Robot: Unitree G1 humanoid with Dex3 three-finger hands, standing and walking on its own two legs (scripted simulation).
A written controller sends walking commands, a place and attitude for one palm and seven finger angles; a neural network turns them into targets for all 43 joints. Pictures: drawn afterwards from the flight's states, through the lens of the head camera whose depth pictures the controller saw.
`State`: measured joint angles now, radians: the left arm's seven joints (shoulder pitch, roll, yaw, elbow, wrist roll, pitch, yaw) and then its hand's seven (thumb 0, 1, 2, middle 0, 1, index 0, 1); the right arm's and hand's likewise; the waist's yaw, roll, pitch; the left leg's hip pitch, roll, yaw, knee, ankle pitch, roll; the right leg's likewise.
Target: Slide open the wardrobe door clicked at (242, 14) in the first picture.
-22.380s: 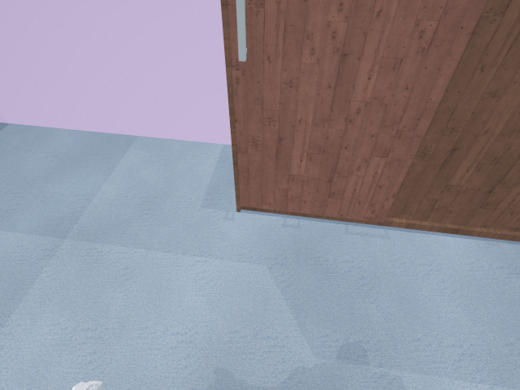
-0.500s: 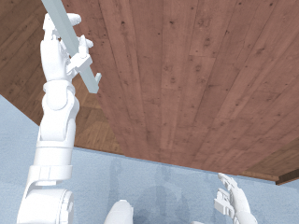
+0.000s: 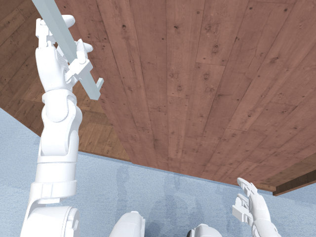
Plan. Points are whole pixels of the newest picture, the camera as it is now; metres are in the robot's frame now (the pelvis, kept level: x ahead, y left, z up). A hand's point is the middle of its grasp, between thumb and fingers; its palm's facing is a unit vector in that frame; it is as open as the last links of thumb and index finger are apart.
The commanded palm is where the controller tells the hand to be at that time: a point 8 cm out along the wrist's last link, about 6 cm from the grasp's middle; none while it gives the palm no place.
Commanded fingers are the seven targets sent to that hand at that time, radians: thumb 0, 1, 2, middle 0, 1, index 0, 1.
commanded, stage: step sideways, sliding the door along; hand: left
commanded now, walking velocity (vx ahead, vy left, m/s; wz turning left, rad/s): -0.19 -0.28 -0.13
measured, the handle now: (71, 35) +0.44 +0.22 +0.23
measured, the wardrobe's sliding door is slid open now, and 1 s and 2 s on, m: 0.54 0.54 0.54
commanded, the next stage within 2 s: stop walking and hold the door there in 0.12 s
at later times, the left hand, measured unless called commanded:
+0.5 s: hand (80, 62) +0.41 +0.20 +0.20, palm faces +0.51 -0.79 -0.35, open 6.9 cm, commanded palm +0.36 +0.25 +0.18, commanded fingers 0.00 0.90 0.90 -0.45 -1.40 -0.45 -1.40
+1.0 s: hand (81, 61) +0.40 +0.20 +0.20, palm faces +0.43 -0.88 -0.20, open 6.6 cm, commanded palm +0.36 +0.24 +0.18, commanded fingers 0.00 0.90 0.90 -0.45 -1.40 -0.45 -1.40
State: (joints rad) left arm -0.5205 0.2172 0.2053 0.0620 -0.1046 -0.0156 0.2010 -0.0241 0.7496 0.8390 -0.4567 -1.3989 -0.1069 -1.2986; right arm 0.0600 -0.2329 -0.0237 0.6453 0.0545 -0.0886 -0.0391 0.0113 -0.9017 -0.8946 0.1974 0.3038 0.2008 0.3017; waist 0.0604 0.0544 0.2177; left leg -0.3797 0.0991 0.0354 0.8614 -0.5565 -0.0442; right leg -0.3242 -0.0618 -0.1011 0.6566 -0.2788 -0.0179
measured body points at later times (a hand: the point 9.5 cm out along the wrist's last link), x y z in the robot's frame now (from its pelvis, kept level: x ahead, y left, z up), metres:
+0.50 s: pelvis +0.01 -0.10 +0.00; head +0.06 -0.14 +0.44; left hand +0.37 +0.24 +0.22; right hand +0.18 -0.37 -0.11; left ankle -0.01 +0.04 -0.66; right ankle +0.05 -0.23 -0.73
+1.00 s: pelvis -0.07 -0.07 +0.01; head -0.07 -0.07 +0.46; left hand +0.37 +0.24 +0.22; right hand -0.06 -0.35 -0.11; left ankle +0.02 +0.01 -0.73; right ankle -0.06 -0.21 -0.73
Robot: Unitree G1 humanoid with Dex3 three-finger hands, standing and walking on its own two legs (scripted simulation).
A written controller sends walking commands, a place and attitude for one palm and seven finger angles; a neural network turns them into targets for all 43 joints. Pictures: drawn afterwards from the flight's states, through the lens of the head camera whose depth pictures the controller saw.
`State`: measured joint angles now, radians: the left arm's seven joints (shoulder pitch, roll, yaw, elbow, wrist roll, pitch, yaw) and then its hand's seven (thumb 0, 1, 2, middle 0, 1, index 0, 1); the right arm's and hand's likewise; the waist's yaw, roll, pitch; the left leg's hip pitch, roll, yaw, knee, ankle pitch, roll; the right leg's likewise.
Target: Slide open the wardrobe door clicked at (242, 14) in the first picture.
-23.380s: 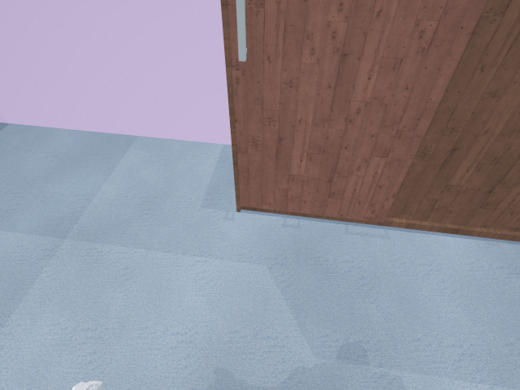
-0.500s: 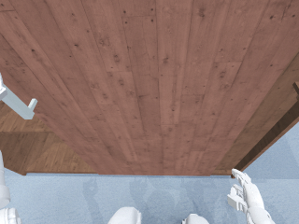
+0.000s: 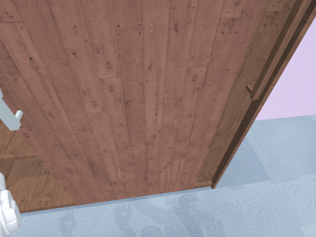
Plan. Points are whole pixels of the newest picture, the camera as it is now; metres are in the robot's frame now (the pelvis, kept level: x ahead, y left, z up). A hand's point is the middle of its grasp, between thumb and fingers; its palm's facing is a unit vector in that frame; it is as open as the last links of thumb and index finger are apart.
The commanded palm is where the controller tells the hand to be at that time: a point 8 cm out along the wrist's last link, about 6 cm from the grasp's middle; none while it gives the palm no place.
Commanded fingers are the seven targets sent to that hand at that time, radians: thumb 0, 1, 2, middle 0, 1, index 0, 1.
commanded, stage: stop walking and hold the door there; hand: left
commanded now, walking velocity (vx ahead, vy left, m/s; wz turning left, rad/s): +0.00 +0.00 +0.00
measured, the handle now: out of the picture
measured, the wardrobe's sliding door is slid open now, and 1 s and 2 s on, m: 0.54 0.54 0.54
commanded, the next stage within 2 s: loosen the grip on the handle in 1.72 s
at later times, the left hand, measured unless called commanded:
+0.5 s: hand out of the picture +0.39 +0.37 +0.20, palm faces +0.61 -0.77 -0.19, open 6.5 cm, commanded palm +0.34 +0.39 +0.17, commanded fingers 0.00 0.90 0.90 -0.45 -1.40 -0.45 -1.40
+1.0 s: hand out of the picture +0.39 +0.37 +0.19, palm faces +0.49 -0.84 -0.22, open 6.3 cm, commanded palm +0.35 +0.40 +0.17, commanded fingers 0.00 0.90 0.90 -0.45 -1.40 -0.45 -1.40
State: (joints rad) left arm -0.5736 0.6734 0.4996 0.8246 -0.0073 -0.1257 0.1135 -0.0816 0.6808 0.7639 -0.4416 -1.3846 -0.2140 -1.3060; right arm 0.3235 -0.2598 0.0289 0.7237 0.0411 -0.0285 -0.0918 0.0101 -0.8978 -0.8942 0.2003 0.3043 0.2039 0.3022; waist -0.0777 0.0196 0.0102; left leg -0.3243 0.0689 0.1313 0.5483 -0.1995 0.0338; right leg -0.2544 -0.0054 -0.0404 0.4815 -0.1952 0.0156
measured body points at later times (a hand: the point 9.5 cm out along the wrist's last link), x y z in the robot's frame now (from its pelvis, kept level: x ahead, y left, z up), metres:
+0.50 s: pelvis -0.01 +0.00 +0.00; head -0.01 +0.00 +0.45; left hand +0.35 +0.41 +0.21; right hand +0.04 -0.30 -0.11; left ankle +0.06 +0.10 -0.73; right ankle +0.04 -0.13 -0.73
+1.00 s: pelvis -0.04 +0.06 +0.00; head +0.02 +0.05 +0.44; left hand +0.36 +0.41 +0.20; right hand +0.13 -0.14 -0.12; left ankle +0.04 +0.13 -0.73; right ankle -0.07 -0.04 -0.74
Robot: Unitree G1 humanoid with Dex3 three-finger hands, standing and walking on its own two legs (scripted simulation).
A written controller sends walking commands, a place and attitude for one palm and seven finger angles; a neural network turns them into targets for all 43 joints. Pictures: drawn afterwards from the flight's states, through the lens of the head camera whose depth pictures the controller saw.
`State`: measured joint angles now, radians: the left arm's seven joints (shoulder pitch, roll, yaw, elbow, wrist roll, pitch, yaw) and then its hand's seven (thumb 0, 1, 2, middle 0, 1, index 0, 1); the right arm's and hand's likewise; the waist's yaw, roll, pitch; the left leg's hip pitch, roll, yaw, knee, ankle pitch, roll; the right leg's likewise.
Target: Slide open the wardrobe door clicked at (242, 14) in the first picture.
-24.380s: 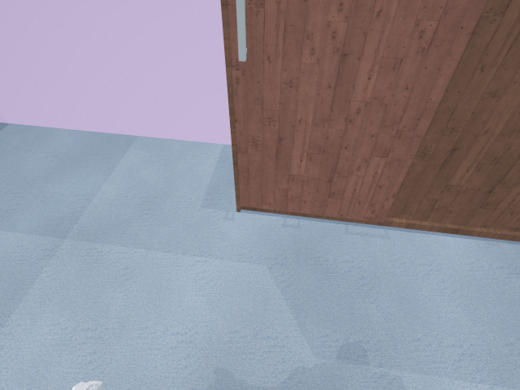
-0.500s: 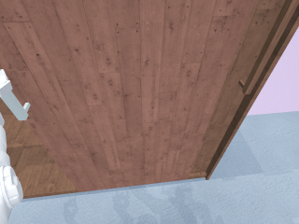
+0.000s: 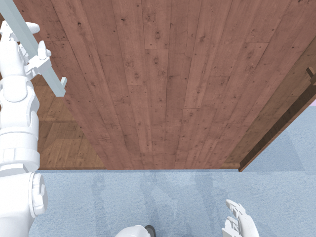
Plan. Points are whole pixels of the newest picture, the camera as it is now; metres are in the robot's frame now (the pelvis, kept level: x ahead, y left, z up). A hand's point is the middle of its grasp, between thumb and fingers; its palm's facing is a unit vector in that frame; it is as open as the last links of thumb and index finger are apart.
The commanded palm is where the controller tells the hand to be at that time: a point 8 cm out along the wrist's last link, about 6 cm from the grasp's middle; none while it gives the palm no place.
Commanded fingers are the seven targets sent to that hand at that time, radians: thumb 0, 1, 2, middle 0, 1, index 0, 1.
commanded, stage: stop walking and hold the door there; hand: left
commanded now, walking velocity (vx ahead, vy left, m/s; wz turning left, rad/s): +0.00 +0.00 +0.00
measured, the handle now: (31, 35) +0.48 +0.33 +0.23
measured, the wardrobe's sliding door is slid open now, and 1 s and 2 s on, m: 0.54 0.54 0.54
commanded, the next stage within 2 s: loosen the grip on the handle in 0.72 s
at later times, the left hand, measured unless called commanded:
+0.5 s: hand (45, 58) +0.43 +0.29 +0.20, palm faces +0.45 -0.88 -0.18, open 6.2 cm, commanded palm +0.40 +0.32 +0.17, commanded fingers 0.00 0.90 0.90 -0.45 -1.40 -0.45 -1.40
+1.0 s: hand (39, 50) +0.45 +0.31 +0.21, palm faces +0.46 -0.86 -0.22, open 7.0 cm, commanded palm +0.40 +0.33 +0.20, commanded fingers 0.00 -0.31 0.32 -0.45 -1.40 -0.45 -1.40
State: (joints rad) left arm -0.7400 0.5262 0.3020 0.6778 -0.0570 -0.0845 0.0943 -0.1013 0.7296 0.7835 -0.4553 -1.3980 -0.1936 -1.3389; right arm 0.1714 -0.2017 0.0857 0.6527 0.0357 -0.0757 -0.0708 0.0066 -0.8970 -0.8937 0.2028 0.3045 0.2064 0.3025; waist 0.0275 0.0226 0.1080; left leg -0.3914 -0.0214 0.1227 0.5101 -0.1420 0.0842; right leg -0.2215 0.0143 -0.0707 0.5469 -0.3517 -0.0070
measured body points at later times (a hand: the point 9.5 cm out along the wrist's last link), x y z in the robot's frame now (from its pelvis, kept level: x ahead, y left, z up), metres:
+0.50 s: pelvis +0.00 +0.00 +0.01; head +0.01 +0.00 +0.46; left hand +0.40 +0.34 +0.21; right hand +0.08 -0.28 -0.10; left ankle +0.08 +0.07 -0.73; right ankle -0.03 -0.09 -0.73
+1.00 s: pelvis +0.00 -0.01 +0.00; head +0.02 +0.01 +0.45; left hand +0.42 +0.35 +0.22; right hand +0.07 -0.28 -0.10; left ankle +0.08 +0.07 -0.73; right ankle -0.03 -0.09 -0.73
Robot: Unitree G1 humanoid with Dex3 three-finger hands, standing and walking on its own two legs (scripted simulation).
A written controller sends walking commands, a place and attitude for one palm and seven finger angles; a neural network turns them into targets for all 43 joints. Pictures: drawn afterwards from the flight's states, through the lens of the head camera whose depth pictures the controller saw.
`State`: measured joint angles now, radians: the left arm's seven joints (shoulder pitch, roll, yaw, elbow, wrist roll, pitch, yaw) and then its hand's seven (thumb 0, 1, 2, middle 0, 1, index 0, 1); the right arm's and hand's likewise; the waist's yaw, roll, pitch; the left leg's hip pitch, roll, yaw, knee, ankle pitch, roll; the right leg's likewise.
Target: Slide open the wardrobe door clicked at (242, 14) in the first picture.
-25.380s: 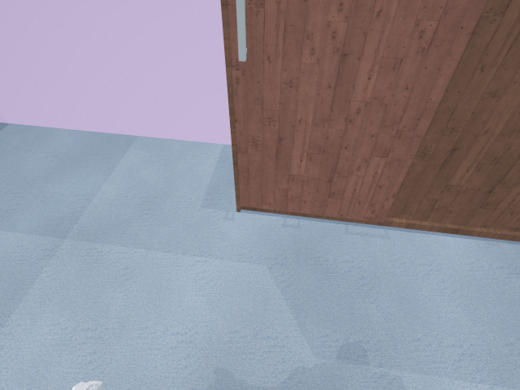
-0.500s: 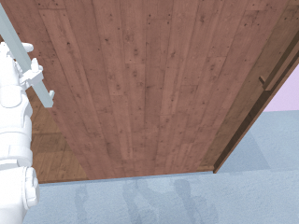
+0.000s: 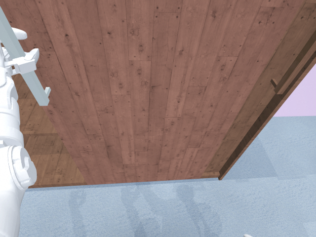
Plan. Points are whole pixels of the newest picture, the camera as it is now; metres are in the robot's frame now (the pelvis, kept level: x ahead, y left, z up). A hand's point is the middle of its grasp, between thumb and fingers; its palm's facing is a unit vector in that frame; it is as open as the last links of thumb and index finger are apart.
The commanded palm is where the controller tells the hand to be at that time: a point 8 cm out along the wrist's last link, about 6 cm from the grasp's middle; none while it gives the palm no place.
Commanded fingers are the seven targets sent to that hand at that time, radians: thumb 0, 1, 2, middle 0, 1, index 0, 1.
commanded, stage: loosen the grip on the handle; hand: left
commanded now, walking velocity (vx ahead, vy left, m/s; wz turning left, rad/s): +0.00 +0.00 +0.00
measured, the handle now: (18, 44) +0.48 +0.34 +0.23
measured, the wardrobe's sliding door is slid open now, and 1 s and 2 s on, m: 0.54 0.54 0.54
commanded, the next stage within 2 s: slip the hand off the handle in 0.40 s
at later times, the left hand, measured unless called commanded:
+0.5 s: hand (28, 61) +0.45 +0.32 +0.20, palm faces +0.47 -0.86 -0.21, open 13.4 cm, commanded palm +0.41 +0.36 +0.21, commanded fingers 0.00 -0.55 0.20 -0.25 -1.15 -0.25 -1.15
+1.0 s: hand (20, 57) +0.46 +0.34 +0.21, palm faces +0.43 -0.88 -0.20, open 12.5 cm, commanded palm +0.41 +0.42 +0.21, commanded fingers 0.00 -0.55 0.20 -0.25 -1.15 -0.25 -1.15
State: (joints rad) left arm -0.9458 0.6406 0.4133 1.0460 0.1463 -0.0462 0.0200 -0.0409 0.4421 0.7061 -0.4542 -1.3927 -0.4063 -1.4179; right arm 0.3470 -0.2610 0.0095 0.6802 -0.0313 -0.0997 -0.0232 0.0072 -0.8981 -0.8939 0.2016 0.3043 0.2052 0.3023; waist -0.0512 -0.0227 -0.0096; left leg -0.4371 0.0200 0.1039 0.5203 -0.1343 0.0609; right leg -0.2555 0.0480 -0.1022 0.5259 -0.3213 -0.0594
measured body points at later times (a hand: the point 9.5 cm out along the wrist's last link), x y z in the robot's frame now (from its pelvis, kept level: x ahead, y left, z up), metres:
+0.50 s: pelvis +0.00 +0.01 +0.00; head +0.03 +0.02 +0.45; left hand +0.42 +0.36 +0.21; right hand +0.04 -0.26 -0.11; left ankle +0.09 +0.08 -0.73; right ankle -0.03 -0.08 -0.73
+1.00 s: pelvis +0.00 -0.01 -0.01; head +0.04 -0.01 +0.44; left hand +0.43 +0.38 +0.22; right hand +0.02 -0.30 -0.12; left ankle +0.09 +0.08 -0.73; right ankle -0.03 -0.08 -0.73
